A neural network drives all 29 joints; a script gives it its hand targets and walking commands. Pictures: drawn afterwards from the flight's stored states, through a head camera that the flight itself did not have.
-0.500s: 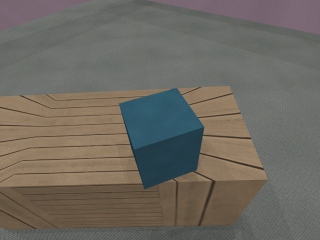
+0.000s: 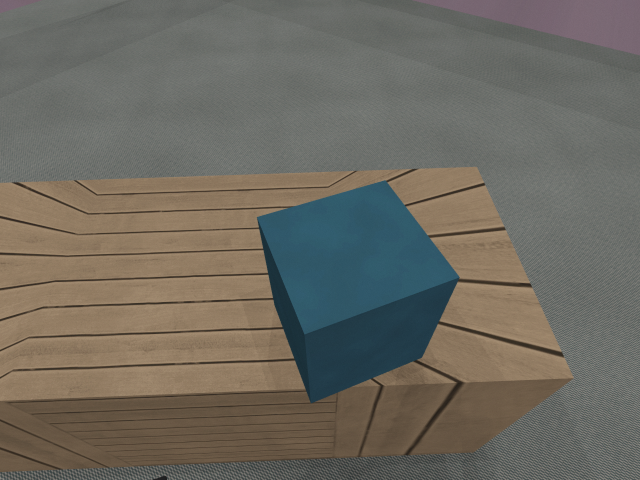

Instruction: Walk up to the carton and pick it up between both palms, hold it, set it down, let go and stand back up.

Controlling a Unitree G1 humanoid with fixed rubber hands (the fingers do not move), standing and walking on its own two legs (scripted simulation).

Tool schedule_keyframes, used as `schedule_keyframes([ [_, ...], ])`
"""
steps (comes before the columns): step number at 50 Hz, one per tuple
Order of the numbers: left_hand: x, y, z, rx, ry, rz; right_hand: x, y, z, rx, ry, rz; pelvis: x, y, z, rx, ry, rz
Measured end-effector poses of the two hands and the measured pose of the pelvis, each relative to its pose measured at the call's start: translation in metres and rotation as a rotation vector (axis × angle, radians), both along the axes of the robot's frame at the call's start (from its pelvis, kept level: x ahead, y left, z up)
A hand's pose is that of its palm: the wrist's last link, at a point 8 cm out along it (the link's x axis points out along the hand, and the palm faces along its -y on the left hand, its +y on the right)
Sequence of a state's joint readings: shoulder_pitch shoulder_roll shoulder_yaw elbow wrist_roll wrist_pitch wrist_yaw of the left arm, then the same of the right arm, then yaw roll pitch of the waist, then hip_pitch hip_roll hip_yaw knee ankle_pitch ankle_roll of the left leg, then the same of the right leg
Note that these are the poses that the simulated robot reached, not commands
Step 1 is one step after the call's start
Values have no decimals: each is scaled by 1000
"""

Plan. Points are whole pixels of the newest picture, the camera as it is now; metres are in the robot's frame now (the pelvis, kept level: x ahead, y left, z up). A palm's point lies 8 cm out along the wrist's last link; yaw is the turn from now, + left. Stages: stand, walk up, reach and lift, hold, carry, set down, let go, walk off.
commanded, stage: walk up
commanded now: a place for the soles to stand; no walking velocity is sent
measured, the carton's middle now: (347, 294) +0.41 -0.02 -0.06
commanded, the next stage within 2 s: none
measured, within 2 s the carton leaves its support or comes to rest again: neither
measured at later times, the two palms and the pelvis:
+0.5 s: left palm out of the picture +0.10 +0.24 -0.09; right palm out of the picture +0.11 -0.29 -0.09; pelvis +0.01 -0.02 +0.00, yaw +4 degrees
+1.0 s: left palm out of the picture +0.05 +0.26 -0.10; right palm out of the picture +0.11 -0.30 -0.09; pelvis -0.02 -0.03 +0.00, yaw +7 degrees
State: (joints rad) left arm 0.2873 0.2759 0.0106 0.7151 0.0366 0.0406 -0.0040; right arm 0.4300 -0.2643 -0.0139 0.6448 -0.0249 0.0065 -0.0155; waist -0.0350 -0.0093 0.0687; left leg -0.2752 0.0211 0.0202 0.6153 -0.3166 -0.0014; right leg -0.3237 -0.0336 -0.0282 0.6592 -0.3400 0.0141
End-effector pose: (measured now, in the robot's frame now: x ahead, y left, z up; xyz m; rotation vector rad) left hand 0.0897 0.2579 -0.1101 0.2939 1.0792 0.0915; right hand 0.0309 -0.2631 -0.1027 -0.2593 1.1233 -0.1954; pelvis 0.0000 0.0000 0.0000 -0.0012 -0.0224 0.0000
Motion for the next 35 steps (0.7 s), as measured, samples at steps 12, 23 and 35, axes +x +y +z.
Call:
schedule_keyframes([
  [12, 46, -16, 24, -1, -127, 22, 62, -16, 2, 24, -101, 87, 13, -19, 2, 7, 7, 33],
  [23, 22, -14, 18, -11, -90, 59, 79, -24, 11, 1, -137, 134, 7, -24, 3, 3, 1, 57],
  [35, -19, -9, 11, -14, -27, 108, 69, -18, 9, 9, -102, 162, -1, -23, 4, -3, 0, 87],
])
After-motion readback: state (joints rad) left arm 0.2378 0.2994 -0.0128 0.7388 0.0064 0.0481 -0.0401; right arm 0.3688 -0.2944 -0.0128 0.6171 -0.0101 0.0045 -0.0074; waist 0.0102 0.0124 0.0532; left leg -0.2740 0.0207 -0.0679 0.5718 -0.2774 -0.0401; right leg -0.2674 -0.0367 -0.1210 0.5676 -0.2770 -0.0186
